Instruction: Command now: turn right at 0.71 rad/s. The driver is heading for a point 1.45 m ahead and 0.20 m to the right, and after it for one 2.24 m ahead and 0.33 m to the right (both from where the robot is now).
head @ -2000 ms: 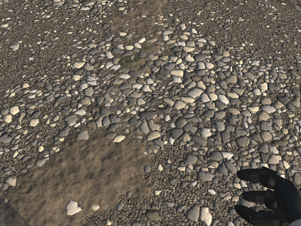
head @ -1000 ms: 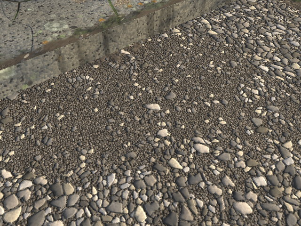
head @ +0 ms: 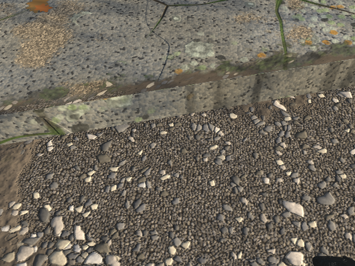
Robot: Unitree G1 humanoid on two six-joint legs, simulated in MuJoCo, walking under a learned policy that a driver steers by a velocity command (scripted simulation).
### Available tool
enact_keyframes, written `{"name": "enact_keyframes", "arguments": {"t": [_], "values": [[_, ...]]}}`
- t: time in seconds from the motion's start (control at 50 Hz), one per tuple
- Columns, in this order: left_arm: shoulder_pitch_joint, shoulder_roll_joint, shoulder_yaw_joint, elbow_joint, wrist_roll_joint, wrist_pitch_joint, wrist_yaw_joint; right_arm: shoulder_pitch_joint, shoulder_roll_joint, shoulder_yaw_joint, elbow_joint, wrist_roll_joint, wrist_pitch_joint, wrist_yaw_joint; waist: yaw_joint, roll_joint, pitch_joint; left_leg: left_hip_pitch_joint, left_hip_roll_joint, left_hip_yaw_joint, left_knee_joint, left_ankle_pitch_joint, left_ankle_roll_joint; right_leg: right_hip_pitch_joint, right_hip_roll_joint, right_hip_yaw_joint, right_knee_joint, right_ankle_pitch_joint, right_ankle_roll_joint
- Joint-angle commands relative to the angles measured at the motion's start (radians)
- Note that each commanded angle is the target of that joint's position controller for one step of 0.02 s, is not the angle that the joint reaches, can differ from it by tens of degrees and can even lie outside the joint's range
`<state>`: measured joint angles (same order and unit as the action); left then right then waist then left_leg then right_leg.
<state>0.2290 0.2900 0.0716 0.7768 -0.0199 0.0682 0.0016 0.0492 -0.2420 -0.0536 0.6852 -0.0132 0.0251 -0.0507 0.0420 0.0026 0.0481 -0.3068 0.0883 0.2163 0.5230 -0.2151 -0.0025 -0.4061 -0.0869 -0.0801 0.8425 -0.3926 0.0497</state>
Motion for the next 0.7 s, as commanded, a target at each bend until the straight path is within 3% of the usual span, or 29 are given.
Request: {"name": "enact_keyframes", "arguments": {"t": [0.02,0.04,0.06,0.08,0.1,0.12,0.14,0.16,0.18,0.22,0.28,0.4,0.46,0.5,0.54,0.56,0.58,0.6,0.62,0.64,0.7], "values": [[0.077,0.085,0.034,-0.061,0.007,-0.004,-0.015,-0.055,-0.158,-0.058,-0.038,0.034,-0.007,-0.003,0.026,0.111,-0.161,0.104,0.254,-0.122,-0.051,0.21,0.13,0.139,0.027,-0.035,-0.217,0.125,-0.068],[0.116,0.117,0.05,-0.05,0.018,-0.006,-0.008,-0.013,-0.124,-0.056,-0.013,0.04,-0.001,0.002,0.029,0.008,-0.121,0.023,0.18,-0.065,0.094,0.054,0.057,0.201,0.037,0.038,-0.344,0.25,-0.118],[0.135,0.265,0.087,-0.073,0.023,-0.015,0.015,0.001,-0.083,-0.049,-0.034,0.006,0.005,0.007,-0.001,-0.331,-0.058,-0.252,0.027,0.021,0.422,-0.31,-0.059,0.294,-0.201,0.426,-0.458,0.665,-0.237],[0.125,0.299,0.084,-0.104,0.056,-0.041,0.008,-0.133,-0.083,-0.044,-0.095,-0.007,-0.002,0.002,0.031,-0.344,-0.078,-0.427,-0.114,-0.177,0.639,-0.487,-0.083,0.29,-0.281,0.66,-0.518,0.708,-0.405],[0.107,0.282,0.084,-0.11,0.065,-0.068,-0.001,-0.159,-0.106,-0.051,-0.095,0.003,-0.006,-0.001,0.039,-0.219,-0.103,-0.471,-0.105,-0.268,0.708,-0.439,-0.059,0.313,-0.265,0.623,-0.542,0.564,-0.399],[0.058,0.266,0.082,-0.119,0.041,-0.083,0.003,-0.148,-0.117,-0.058,-0.084,0.014,-0.013,-0.005,0.005,-0.16,-0.088,-0.484,-0.091,-0.302,0.696,-0.335,-0.037,0.325,-0.213,0.559,-0.535,0.502,-0.343],[0.003,0.225,0.072,-0.13,0.01,-0.08,0.013,-0.121,-0.131,-0.065,-0.06,0.005,-0.015,-0.014,-0.024,-0.097,-0.09,-0.484,-0.072,-0.315,0.67,-0.252,-0.034,0.329,-0.178,0.503,-0.513,0.481,-0.289],[-0.034,0.192,0.062,-0.143,-0.008,-0.073,0.024,-0.105,-0.145,-0.071,-0.053,-0.001,-0.018,-0.018,-0.041,-0.112,-0.101,-0.457,-0.071,-0.323,0.647,-0.198,-0.038,0.313,-0.158,0.476,-0.501,0.499,-0.265],[-0.038,0.169,0.054,-0.155,-0.01,-0.066,0.033,-0.093,-0.14,-0.072,-0.05,0.0,-0.022,-0.014,-0.046,-0.119,-0.128,-0.427,-0.086,-0.323,0.651,-0.157,-0.044,0.316,-0.134,0.459,-0.492,0.53,-0.255],[-0.018,0.164,0.054,-0.169,-0.003,-0.057,0.046,-0.074,-0.117,-0.067,-0.041,0.007,-0.03,-0.004,-0.043,-0.096,-0.167,-0.406,-0.113,-0.329,0.608,-0.099,-0.056,0.349,-0.105,0.444,-0.476,0.57,-0.248],[0.001,0.186,0.063,-0.184,-0.006,-0.047,0.055,-0.085,-0.1,-0.059,-0.043,0.012,-0.038,0.002,-0.034,-0.103,-0.162,-0.4,-0.142,-0.344,0.461,-0.073,-0.076,0.367,-0.08,0.476,-0.464,0.534,-0.244],[-0.045,0.211,0.075,-0.237,-0.003,-0.027,0.052,-0.088,-0.123,-0.062,-0.038,0.019,-0.054,0.019,-0.023,-0.162,-0.139,-0.28,-0.177,-0.369,0.246,-0.067,-0.088,0.28,-0.036,0.59,-0.444,0.409,-0.235],[-0.073,0.172,0.052,-0.247,0.014,-0.024,0.043,-0.025,-0.146,-0.058,-0.011,0.015,-0.06,0.036,-0.008,-0.181,-0.196,-0.186,-0.126,-0.333,0.213,-0.068,-0.076,0.299,-0.06,0.547,-0.376,0.575,-0.237],[-0.077,0.131,0.026,-0.239,0.023,-0.024,0.033,-0.012,-0.136,-0.048,-0.013,0.014,-0.064,0.049,0.0,-0.167,-0.199,-0.096,-0.096,-0.303,0.17,-0.076,-0.056,0.269,-0.072,0.539,-0.354,0.656,-0.246],[-0.107,0.05,-0.014,-0.222,0.031,-0.03,0.025,0.025,-0.083,-0.025,-0.002,0.007,-0.072,0.067,-0.041,-0.129,-0.179,0.09,-0.072,-0.293,-0.073,0.104,-0.023,0.194,-0.034,0.494,-0.363,0.537,-0.206],[-0.056,0.041,-0.018,-0.197,0.044,-0.041,0.02,0.007,-0.088,-0.02,-0.007,-0.003,-0.072,0.071,-0.02,-0.095,-0.16,0.15,-0.059,-0.352,-0.145,0.251,0.001,0.184,0.013,0.456,-0.373,0.386,-0.166],[0.001,0.073,-0.008,-0.186,0.067,-0.052,0.02,-0.024,-0.171,-0.032,-0.033,-0.011,-0.071,0.066,0.038,0.033,-0.128,0.144,0.031,-0.477,-0.136,0.448,0.045,0.17,0.1,0.368,-0.292,0.166,-0.119],[0.044,0.102,0.004,-0.187,0.069,-0.059,0.019,-0.06,-0.21,-0.037,-0.038,-0.01,-0.067,0.062,0.094,0.14,-0.094,0.067,0.092,-0.55,-0.136,0.438,0.153,0.178,0.157,0.284,-0.282,0.033,-0.066],[-0.019,0.129,0.011,-0.191,0.066,-0.062,0.027,-0.056,-0.2,-0.041,-0.041,0.005,-0.063,0.062,0.052,0.181,-0.069,0.02,0.093,-0.622,-0.167,0.313,0.191,0.184,0.154,0.248,-0.286,0.052,-0.038],[-0.078,0.15,0.021,-0.202,0.051,-0.063,0.034,-0.016,-0.212,-0.047,-0.038,0.017,-0.059,0.062,0.011,0.182,-0.067,0.033,0.08,-0.655,-0.177,0.265,0.187,0.169,0.159,0.224,-0.263,0.056,-0.033],[-0.124,0.1,0.025,-0.22,0.031,-0.061,0.036,0.087,-0.259,-0.07,-0.032,0.038,-0.047,0.044,-0.037,0.194,-0.1,0.153,0.104,-0.771,-0.158,0.281,0.221,0.048,0.195,0.181,-0.176,-0.072,-0.019]]}}
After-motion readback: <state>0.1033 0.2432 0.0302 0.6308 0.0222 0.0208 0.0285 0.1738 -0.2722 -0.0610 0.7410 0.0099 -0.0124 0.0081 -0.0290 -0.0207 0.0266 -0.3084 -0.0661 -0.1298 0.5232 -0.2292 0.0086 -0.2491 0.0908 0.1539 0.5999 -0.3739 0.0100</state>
